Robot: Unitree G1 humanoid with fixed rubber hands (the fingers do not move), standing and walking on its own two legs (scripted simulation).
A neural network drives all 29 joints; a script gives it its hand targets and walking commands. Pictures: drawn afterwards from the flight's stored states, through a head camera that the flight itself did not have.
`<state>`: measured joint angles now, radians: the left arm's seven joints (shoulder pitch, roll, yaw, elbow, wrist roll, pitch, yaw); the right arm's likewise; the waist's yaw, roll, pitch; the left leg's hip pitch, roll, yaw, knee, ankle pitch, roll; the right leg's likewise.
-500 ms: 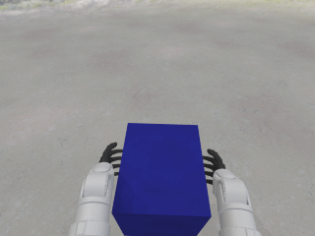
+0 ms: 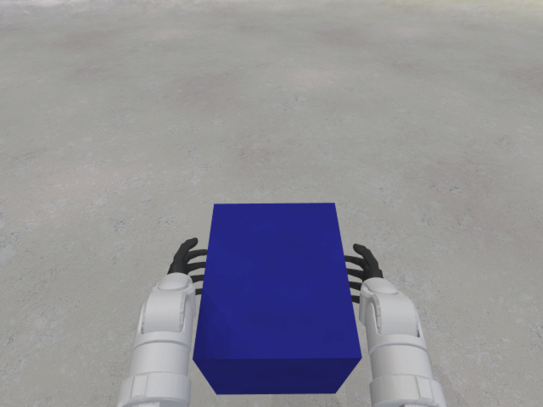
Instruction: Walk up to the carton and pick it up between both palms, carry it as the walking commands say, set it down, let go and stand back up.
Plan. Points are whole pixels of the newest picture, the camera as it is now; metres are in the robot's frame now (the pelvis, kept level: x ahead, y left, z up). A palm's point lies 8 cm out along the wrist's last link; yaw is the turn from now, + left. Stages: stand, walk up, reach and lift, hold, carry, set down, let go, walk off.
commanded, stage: hold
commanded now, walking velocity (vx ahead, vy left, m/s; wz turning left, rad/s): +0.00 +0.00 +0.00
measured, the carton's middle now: (275, 299) +0.31 +0.01 -0.03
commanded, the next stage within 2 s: carry in 0.78 s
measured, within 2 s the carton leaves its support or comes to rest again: neither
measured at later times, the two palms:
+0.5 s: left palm (178, 281) +0.29 +0.16 +0.05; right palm (374, 301) +0.27 -0.14 +0.04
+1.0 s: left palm (179, 284) +0.28 +0.15 +0.06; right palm (375, 293) +0.29 -0.14 +0.04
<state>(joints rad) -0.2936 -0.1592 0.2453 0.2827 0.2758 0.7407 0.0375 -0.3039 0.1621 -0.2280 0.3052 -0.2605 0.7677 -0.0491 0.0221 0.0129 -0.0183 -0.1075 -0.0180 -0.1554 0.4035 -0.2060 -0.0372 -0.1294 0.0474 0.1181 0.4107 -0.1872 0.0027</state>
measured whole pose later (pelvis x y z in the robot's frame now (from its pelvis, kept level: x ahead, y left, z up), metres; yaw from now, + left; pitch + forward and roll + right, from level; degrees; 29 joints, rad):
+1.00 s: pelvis -0.02 +0.01 -0.01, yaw +3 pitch +0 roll +0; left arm -0.29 -0.16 0.15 0.05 0.17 0.85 0.11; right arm -0.29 0.12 -0.20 0.05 -0.16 0.88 -0.05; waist -0.03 0.03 -0.03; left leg -0.34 -0.01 -0.03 0.62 -0.33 -0.02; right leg -0.35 0.00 0.08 0.60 -0.25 0.02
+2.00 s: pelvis -0.17 +0.06 -0.02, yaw -1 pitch +0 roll +0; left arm -0.17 -0.13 0.08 -0.22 0.11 1.29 0.19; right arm -0.23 0.14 -0.15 -0.19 -0.10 1.25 -0.14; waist -0.02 0.01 -0.10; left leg -0.47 0.09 0.21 0.56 -0.12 0.04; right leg -0.24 -0.02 -0.17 0.67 -0.43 -0.05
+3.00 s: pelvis -0.14 +0.05 -0.02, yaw -4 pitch +2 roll +1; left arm -0.21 -0.14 0.10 -0.10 0.17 0.99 0.10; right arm -0.16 0.13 -0.10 -0.10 -0.13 1.06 -0.12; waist -0.01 0.02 -0.09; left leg -0.44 0.09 0.24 0.52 -0.10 0.04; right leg -0.22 -0.02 -0.14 0.62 -0.43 -0.04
